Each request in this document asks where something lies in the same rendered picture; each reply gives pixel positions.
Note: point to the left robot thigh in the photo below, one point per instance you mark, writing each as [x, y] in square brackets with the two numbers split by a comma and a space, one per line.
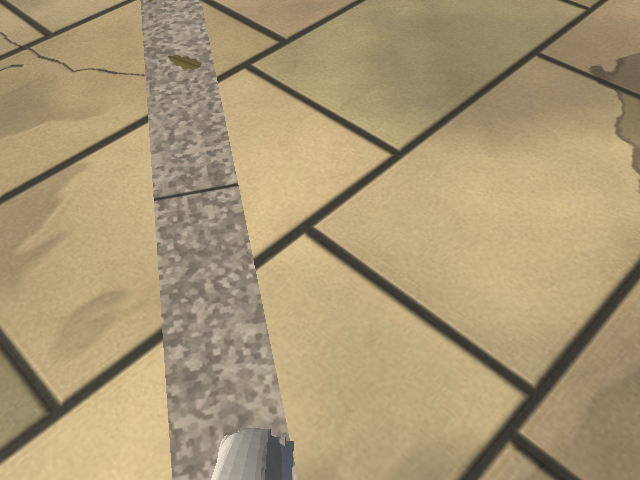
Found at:
[254, 454]

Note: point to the left robot shin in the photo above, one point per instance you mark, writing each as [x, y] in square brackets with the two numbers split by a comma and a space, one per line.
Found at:
[223, 440]

